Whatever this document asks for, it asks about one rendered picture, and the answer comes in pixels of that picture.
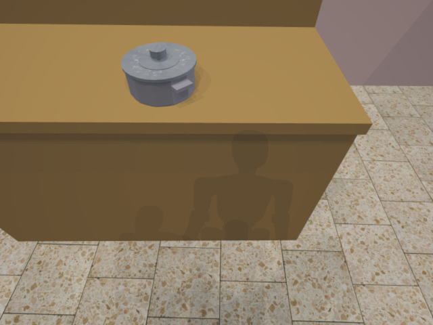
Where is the knob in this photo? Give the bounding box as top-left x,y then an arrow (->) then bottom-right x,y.
149,44 -> 166,60

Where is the table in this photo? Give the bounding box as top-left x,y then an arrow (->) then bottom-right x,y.
0,0 -> 373,242

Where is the lid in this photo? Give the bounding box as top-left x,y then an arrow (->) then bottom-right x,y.
121,42 -> 197,83

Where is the pot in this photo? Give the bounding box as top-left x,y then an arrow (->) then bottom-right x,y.
125,69 -> 196,107

